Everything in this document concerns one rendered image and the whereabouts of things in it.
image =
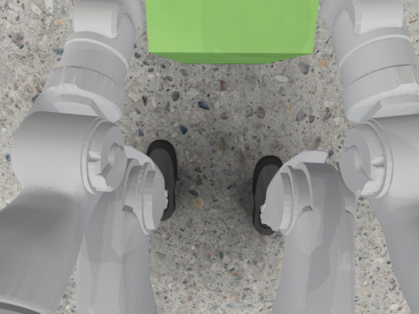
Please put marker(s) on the right robot upper arm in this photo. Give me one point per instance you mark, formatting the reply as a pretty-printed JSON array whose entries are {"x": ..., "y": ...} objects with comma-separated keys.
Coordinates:
[{"x": 380, "y": 160}]

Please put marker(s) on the left robot foot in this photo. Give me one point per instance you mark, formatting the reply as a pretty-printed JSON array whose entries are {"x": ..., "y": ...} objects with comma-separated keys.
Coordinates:
[{"x": 162, "y": 153}]

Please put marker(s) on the carton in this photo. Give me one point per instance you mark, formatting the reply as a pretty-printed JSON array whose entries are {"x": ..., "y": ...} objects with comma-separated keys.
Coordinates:
[{"x": 231, "y": 31}]

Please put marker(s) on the robot right thigh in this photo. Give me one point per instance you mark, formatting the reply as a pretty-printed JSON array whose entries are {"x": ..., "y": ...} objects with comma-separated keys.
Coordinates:
[{"x": 318, "y": 273}]

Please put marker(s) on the left robot upper arm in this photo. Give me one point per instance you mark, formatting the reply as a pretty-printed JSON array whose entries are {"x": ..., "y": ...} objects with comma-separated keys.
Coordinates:
[{"x": 63, "y": 162}]

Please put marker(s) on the left robot forearm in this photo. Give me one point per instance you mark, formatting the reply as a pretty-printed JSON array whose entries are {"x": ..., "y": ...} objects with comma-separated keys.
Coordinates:
[{"x": 96, "y": 59}]

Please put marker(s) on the right robot forearm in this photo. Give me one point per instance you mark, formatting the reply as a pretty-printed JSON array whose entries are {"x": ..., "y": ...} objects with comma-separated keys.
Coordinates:
[{"x": 375, "y": 56}]

